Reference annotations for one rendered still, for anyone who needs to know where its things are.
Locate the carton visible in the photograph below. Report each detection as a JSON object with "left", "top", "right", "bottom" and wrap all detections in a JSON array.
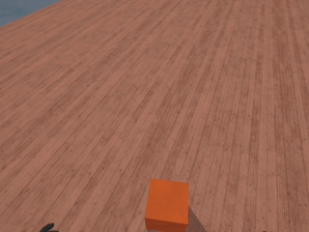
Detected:
[{"left": 144, "top": 178, "right": 189, "bottom": 232}]

